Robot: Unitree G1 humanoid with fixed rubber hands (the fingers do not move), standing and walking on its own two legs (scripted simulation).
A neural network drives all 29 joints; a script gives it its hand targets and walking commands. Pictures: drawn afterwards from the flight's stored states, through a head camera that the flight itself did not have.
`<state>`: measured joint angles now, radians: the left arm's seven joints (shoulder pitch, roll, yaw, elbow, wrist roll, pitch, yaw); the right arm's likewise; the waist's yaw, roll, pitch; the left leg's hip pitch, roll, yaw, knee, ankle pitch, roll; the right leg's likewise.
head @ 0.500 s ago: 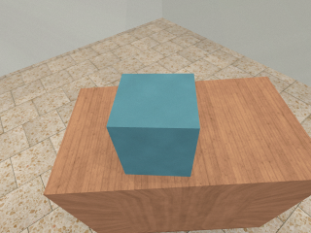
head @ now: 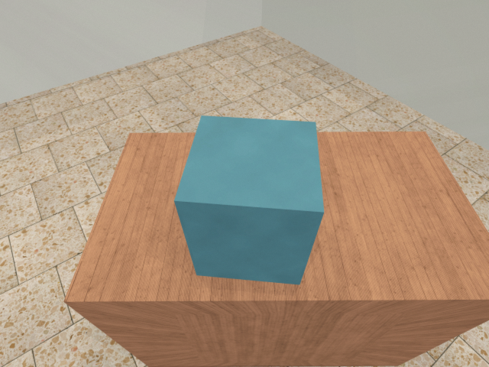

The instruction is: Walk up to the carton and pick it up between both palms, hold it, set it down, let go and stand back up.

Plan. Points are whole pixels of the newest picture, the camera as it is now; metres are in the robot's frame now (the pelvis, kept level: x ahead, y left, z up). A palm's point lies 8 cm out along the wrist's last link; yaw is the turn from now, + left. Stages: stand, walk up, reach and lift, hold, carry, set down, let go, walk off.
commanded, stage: walk up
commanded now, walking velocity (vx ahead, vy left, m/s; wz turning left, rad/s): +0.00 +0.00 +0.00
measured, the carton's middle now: (252, 203) +0.40 +0.00 +0.01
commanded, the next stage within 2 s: none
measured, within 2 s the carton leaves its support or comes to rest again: neither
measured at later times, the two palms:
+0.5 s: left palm out of the picture +0.04 +0.18 -0.15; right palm out of the picture -0.06 -0.31 -0.16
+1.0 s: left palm out of the picture -0.02 +0.13 -0.15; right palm out of the picture -0.02 -0.29 -0.15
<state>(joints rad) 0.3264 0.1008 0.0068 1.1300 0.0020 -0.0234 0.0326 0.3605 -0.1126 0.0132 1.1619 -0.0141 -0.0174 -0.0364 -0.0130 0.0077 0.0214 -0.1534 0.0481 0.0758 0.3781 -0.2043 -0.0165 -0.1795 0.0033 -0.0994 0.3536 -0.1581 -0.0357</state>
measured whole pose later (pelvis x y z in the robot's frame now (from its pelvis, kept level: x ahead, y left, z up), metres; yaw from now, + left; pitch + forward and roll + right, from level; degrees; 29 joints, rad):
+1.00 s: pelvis +0.00 -0.08 +0.00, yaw +0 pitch -1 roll +0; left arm 0.33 0.12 0.01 1.09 0.02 -0.01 0.04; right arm 0.31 -0.13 -0.02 1.13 -0.01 0.00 -0.02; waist 0.02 0.01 0.03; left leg -0.19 0.01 0.06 0.44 -0.23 0.00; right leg -0.19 -0.03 -0.04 0.41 -0.20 0.01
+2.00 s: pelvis +0.05 -0.04 -0.01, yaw -1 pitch +0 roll +0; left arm 0.20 0.19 0.05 1.03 0.01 -0.04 0.01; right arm 0.49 -0.15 -0.03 1.16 -0.02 -0.04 -0.02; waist -0.04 0.00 0.05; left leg -0.09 0.09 0.07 0.45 -0.35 -0.06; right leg -0.32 -0.06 -0.09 0.46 -0.09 0.01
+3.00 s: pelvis +0.11 -0.04 +0.00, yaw -1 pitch -1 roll +0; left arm 0.32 0.11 -0.01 1.17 0.01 -0.02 0.04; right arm 0.35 -0.09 0.00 1.16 -0.01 -0.03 -0.04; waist 0.01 0.00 0.03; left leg -0.08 -0.01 0.07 0.36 -0.27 0.03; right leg -0.17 -0.05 -0.10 0.39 -0.20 0.01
